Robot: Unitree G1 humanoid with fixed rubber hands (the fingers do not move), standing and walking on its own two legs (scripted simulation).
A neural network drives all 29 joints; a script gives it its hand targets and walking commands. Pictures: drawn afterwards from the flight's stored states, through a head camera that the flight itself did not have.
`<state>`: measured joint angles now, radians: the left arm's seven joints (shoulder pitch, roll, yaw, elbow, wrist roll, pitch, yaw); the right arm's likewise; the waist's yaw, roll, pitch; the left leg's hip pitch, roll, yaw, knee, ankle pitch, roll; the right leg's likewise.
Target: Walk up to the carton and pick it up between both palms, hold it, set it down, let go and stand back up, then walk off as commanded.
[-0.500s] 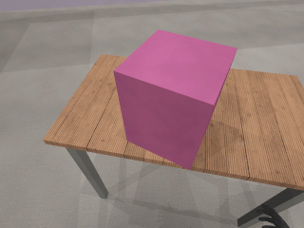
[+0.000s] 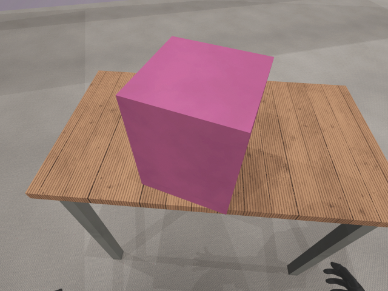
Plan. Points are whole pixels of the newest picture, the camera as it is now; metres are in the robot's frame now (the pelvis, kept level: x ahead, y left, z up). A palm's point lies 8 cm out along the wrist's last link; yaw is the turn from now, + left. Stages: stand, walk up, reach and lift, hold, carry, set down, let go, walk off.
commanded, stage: walk up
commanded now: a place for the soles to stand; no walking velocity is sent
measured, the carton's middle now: (199, 128) +0.43 +0.00 +0.09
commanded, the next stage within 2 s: none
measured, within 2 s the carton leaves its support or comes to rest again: neither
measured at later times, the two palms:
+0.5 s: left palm out of the picture +0.11 +0.33 -0.09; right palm out of the picture +0.09 -0.30 -0.08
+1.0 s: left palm out of the picture +0.11 +0.32 -0.09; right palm out of the picture +0.04 -0.30 -0.08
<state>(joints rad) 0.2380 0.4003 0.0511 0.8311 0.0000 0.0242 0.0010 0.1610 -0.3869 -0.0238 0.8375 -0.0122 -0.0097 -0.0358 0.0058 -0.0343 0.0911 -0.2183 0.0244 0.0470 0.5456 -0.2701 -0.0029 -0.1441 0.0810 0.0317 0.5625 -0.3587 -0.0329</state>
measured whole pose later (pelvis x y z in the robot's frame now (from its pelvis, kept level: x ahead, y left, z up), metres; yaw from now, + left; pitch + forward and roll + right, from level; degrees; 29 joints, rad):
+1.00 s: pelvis +0.00 +0.02 +0.01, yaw -6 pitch -3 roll +0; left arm 0.18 0.38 0.04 0.98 -0.01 0.00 0.01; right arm 0.16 -0.40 -0.05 0.97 -0.01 -0.01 -0.02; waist -0.03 -0.01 0.05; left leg -0.13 0.03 0.15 0.41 -0.22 0.02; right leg -0.10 0.09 0.15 0.43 -0.26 -0.04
